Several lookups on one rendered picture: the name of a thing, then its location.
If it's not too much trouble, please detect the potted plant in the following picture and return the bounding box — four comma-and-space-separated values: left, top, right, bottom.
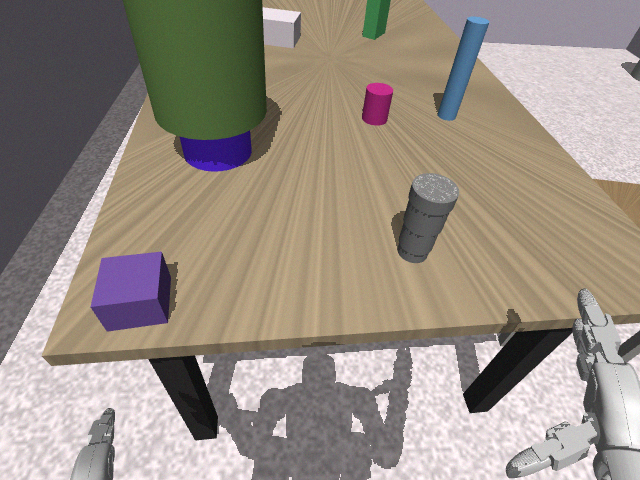
123, 0, 267, 172

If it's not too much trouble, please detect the left robot hand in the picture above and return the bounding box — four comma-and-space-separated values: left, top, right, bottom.
70, 408, 115, 480

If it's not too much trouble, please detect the right robot hand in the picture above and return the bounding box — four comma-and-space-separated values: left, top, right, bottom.
506, 288, 640, 478

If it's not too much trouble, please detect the chair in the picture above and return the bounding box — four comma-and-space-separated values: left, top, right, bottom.
498, 179, 640, 362

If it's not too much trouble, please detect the right robot arm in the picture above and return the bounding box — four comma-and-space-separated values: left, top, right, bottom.
593, 447, 640, 480

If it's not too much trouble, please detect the table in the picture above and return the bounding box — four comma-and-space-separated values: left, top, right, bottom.
42, 0, 640, 441

